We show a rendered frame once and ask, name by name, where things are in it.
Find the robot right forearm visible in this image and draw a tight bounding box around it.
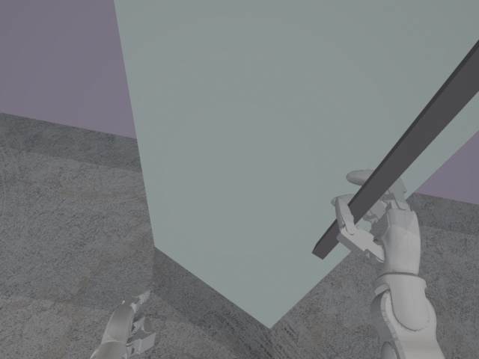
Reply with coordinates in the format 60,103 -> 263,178
370,272 -> 445,359

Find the robot right hand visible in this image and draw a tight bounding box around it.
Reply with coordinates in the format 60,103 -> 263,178
331,170 -> 421,277

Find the fridge door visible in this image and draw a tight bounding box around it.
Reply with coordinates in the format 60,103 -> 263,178
114,0 -> 479,329

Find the handle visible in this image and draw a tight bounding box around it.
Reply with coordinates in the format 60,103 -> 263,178
312,40 -> 479,260

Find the robot left hand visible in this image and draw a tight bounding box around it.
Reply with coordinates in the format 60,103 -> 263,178
100,289 -> 156,358

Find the robot left forearm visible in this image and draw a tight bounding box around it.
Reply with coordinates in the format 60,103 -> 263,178
90,342 -> 128,359

